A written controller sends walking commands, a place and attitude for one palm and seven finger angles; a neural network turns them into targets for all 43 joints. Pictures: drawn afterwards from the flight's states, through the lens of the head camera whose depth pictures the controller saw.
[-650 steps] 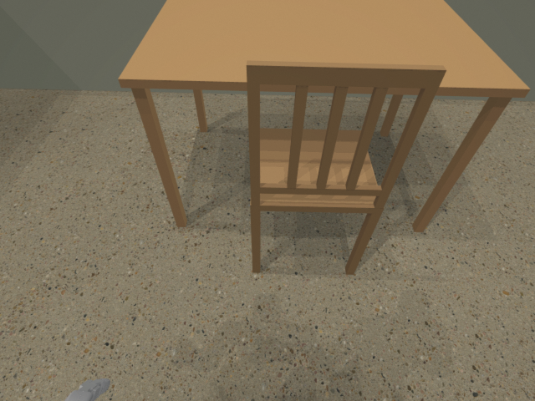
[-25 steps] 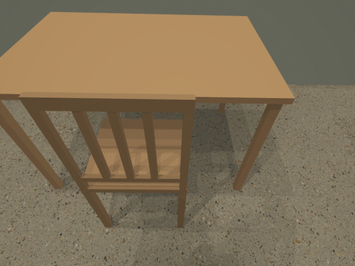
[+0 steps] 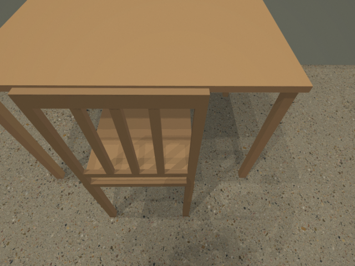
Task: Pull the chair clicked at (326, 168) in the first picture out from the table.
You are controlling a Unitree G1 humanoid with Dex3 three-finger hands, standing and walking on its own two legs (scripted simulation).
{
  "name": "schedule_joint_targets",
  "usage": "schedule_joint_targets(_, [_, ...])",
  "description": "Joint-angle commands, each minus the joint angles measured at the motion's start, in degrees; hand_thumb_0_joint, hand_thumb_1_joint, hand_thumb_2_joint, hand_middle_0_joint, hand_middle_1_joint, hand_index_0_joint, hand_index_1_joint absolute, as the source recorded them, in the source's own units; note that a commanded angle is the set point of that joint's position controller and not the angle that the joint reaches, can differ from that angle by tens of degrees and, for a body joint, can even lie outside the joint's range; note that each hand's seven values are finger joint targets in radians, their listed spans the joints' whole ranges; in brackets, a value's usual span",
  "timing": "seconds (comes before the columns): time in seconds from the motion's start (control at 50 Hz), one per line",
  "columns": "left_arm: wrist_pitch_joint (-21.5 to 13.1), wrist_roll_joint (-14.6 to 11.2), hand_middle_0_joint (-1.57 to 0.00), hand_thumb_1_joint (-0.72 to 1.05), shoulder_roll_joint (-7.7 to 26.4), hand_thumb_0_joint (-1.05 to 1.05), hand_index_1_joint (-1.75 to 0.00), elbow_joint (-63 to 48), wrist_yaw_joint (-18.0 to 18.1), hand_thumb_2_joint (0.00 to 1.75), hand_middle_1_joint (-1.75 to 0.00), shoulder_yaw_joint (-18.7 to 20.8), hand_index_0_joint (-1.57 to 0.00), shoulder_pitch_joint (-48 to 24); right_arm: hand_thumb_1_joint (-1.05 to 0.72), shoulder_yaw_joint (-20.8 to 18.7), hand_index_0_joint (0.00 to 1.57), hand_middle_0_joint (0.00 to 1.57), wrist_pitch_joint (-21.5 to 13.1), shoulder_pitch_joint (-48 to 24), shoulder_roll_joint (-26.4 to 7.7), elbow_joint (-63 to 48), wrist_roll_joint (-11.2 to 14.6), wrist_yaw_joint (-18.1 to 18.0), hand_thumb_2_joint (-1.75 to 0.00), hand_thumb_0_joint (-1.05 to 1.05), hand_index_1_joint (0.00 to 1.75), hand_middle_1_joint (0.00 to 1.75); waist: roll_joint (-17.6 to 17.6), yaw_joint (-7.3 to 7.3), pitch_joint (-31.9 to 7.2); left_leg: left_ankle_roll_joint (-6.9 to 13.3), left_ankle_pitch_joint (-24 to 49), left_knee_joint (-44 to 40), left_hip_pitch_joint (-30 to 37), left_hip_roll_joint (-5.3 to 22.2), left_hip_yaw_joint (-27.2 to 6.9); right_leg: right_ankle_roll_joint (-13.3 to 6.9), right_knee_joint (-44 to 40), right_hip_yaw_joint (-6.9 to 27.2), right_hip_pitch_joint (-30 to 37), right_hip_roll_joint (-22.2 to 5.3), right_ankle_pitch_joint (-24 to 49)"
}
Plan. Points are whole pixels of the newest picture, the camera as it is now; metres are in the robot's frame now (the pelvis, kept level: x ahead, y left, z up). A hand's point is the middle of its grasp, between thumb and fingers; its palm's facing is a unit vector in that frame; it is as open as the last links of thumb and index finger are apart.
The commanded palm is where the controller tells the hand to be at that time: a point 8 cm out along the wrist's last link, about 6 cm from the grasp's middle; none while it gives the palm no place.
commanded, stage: come to a stop and stand still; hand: left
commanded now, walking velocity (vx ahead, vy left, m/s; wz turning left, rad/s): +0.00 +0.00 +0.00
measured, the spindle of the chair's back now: (127, 145) +0.43 +0.17 -0.06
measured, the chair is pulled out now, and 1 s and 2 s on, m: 0.00 0.00 0.00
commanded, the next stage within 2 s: look again from close up in 1.06 s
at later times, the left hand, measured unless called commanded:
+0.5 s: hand out of the picture +0.02 +0.20 -0.15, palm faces -0.01 -0.97 -0.23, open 7.4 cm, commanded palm none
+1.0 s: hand out of the picture +0.03 +0.17 -0.15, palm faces +0.00 -0.98 -0.21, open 7.4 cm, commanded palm none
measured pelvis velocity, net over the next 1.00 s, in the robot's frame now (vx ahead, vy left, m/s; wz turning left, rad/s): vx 0.03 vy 0.00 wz -0.01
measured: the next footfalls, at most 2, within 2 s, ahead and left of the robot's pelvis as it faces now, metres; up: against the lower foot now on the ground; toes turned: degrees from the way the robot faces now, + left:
none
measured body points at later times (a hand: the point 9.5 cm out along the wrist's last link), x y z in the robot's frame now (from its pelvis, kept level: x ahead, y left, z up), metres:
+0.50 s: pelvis +0.00 +0.02 +0.02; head +0.02 +0.01 +0.46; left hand +0.02 +0.25 -0.13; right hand +0.02 -0.22 -0.14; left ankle -0.01 +0.09 -0.72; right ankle +0.00 -0.12 -0.72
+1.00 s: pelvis +0.03 +0.00 +0.02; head +0.04 -0.01 +0.47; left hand +0.03 +0.22 -0.14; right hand +0.03 -0.23 -0.14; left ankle -0.01 +0.09 -0.72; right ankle +0.00 -0.12 -0.72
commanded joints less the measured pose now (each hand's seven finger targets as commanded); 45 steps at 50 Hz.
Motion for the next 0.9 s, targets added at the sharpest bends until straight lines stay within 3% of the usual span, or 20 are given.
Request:
schedule_joint_targets(0.0, [0.97,-0.21,-0.2,0.9,5.58,0.0,-0.3,-5.43,-0.27,0.9,-0.3,0.49,-0.2,3.04,-0.9,-0.19,0.2,0.2,-1.15,2.72,-9.64,-6.76,-1.3,-0.02,-0.9,0.0,0.3,0.3,15.28,0.09,-11.47,10.23,41.84,-11.34,7.11,15.68,-14.0,-3.12,15.59,3.02,-6.53,2.68,-13.92])
schedule_joint_targets(0.02, [1.11,0.12,-0.2,0.9,5.42,0.0,-0.3,-5.27,-0.56,0.9,-0.3,0.25,-0.2,1.01,-0.9,0.34,0.2,0.2,-1.31,1.36,-7.34,-7.01,-1.39,-0.22,-0.9,0.0,0.3,0.3,14.89,0.62,-3.96,9.85,38.35,-12.98,-0.05,14.61,-14.37,-3.21,14.57,2.78,-6.22,2.25,-13.08])
schedule_joint_targets(0.04, [0.93,0.13,-0.2,0.9,5.68,0.0,-0.3,-4.74,-1.11,0.9,-0.3,0.23,-0.2,1.89,-0.9,0.71,0.2,0.2,-1.11,-0.27,-7.17,-7.42,-1.39,-0.12,-0.9,0.0,0.3,0.3,11.32,1.87,-0.04,9.18,33.87,-12.82,-4.12,13.46,-12.49,-3.41,10.71,2.21,-4.78,2.11,-10.6])
schedule_joint_targets(0.08, [0.09,0.14,-0.2,0.9,5.1,0.0,-0.3,-3.28,-1.83,0.9,-0.3,0.03,-0.2,5.78,-0.9,1.2,0.2,0.2,-1.06,-2.13,-7.2,-8.52,-1.3,0.04,-0.9,0.0,0.3,0.3,1.78,4.07,1.57,6.89,24.04,-9.8,-6.35,10.66,-10.06,-3.28,-5.0,1.07,0.75,2.95,1.1])
schedule_joint_targets(0.1, [-0.67,0.25,-0.2,0.9,5.41,0.0,-0.3,-2.61,-1.85,0.9,-0.3,-0.24,-0.2,6.78,-0.9,1.28,0.2,0.2,-1.03,-1.45,-6.52,-8.76,-0.68,0.07,-0.9,0.0,0.3,0.3,-2.82,3.28,-0.58,4.01,14.52,-8.42,-4.83,7.81,-8.65,-3.98,-12.01,5.24,1.5,1.79,8.47])
schedule_joint_targets(0.12, [-1.32,0.39,-0.2,0.9,7.02,0.0,-0.3,-3.26,-1.89,0.9,-0.3,-0.32,-0.2,5.61,-0.9,1.26,0.2,0.2,-0.85,0.83,-5.47,-8.92,-0.32,0.22,-0.9,0.0,0.3,0.3,-7.21,1.19,-2.69,1.43,4.42,-6.88,-2.78,4.17,-5.38,-6.22,-15.1,11.95,-0.08,-2.86,9.88])
schedule_joint_targets(0.14, [-1.32,0.29,-0.2,0.9,8.68,0.0,-0.3,-4.32,-2.07,0.9,-0.3,-0.57,-0.2,2.81,-0.9,1.37,0.2,0.2,-0.51,3.37,-4.61,-8.4,-0.33,0.54,-0.9,0.0,0.3,0.3,-8.72,-0.92,-3.28,0.26,-2.46,-6.82,0.43,1.64,-3.4,-8.69,-17.38,14.51,-3.85,-6.13,5.05])
schedule_joint_targets(0.16, [-0.77,0.34,-0.2,0.9,9.32,0.0,-0.3,-5.36,-2.33,0.9,-0.3,-0.74,-0.2,0.66,-0.9,1.37,0.2,0.2,-0.51,5.42,-4.62,-7.45,-0.7,0.85,-0.9,0.0,0.3,0.3,-3.61,-2.25,-3.67,0.32,-4.59,-9.53,4.73,1.12,-4.12,-8.98,-18.22,13.99,-8.91,-5.39,-5.48])
schedule_joint_targets(0.18, [-0.5,0.37,-0.2,0.9,8.91,0.0,-0.3,-6.09,-2.45,0.9,-0.3,-0.58,-0.2,-0.62,-0.9,1.33,0.2,0.2,-0.43,5.58,-4.77,-6.98,-0.97,0.89,-0.9,0.0,0.3,0.3,-1.39,-2.16,-1.59,0.84,-6.53,-11.96,4.22,2.36,-5.57,-7.69,-17.37,11.89,-11.08,-2.42,-10.33])
schedule_joint_targets(0.22, [-0.08,0.45,-0.2,0.9,8.16,0.0,-0.3,-6.45,-2.38,0.9,-0.3,-0.54,-0.2,0.27,-0.9,1.02,0.2,0.2,-0.76,4.3,-7.03,-7.32,-1.04,1.03,-0.9,0.0,0.3,0.3,-3.01,-0.76,-0.25,1.93,-8.49,-16.47,-0.88,5.32,-9.61,-5.08,-14.35,8.1,-6.65,1.03,-6.0])
schedule_joint_targets(0.26, [-0.21,0.47,-0.2,0.9,7.01,0.0,-0.3,-6.06,-2.35,0.9,-0.3,-0.65,-0.2,2.71,-0.9,1.15,0.2,0.2,-1.42,3.61,-7.67,-7.45,-0.93,1.01,-0.9,0.0,0.3,0.3,-3.86,0.59,-0.94,2.51,-7.82,-19.4,-3.37,6.54,-10.98,-4.52,-13.17,6.92,-1.93,1.84,0.19])
schedule_joint_targets(0.3, [-0.23,0.46,-0.2,0.9,6.71,0.0,-0.3,-5.46,-2.37,0.9,-0.3,-0.65,-0.2,4.29,-0.9,1.26,0.2,0.2,-1.83,2.92,-7.29,-7.24,-0.9,0.97,-0.9,0.0,0.3,0.3,-0.03,1.32,-1.96,2.43,-6.71,-20.84,-3.01,6.46,-10.3,-4.42,-12.92,6.54,-0.24,1.78,2.53])
schedule_joint_targets(0.38, [-0.6,0.33,-0.2,0.9,6.47,0.0,-0.3,-4.15,-2.41,0.9,-0.3,-0.9,-0.2,5.61,-0.9,1.82,0.2,0.2,-2.35,3.65,-6.67,-5.67,-0.64,0.81,-0.9,0.0,0.3,0.3,1.56,1.51,-4.21,2.35,-0.25,-20.33,0.14,6.35,-8.68,-4.24,-13.88,6.27,1.44,1.24,6.72])
schedule_joint_targets(0.56, [-1.46,-0.14,-0.2,0.9,6.03,0.0,-0.3,-0.23,-1.98,0.9,-0.3,-1.56,-0.2,6.95,-0.9,2.61,0.2,0.2,-3.08,6.76,-5.96,-0.79,-0.23,0.14,-0.9,0.0,0.3,0.3,-0.02,0.78,-7.92,1.56,19.13,-15.56,7.76,6.14,-5.8,-4.06,-14.56,6.25,4.36,-0.79,17.62])
schedule_joint_targets(0.7, [-1.62,-0.27,-0.2,0.9,5.35,0.0,-0.3,2.17,-1.77,0.9,-0.3,-1.9,-0.2,7.02,-0.9,2.94,0.2,0.2,-2.84,7.04,-5.13,2.01,-0.12,-0.09,-0.9,0.0,0.3,0.3,-1.0,0.68,-3.84,1.24,17.53,-16.19,7.16,6.09,-5.63,-4.19,-15.96,6.41,3.81,-0.91,18.45])
schedule_joint_targets(0.88, [-2.04,-0.33,-0.2,0.9,5.2,0.0,-0.3,3.41,-1.75,0.9,-0.3,-2.08,-0.2,7.11,-0.9,2.95,0.2,0.2,-2.91,6.88,-4.36,4.12,-0.08,-0.09,-0.9,0.0,0.3,0.3,-1.82,0.77,-3.81,1.19,17.28,-16.83,7.97,6.03,-5.46,-4.31,-17.3,6.54,4.87,-1.12,20.75])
